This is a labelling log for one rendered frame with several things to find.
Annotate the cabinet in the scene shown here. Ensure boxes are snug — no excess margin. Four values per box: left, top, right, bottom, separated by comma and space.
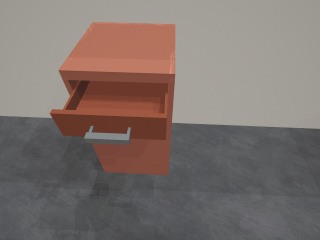
58, 22, 176, 176

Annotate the handle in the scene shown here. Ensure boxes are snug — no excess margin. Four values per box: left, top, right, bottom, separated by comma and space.
84, 126, 131, 145

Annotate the drawer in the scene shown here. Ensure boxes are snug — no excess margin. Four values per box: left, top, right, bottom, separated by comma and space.
50, 80, 168, 140

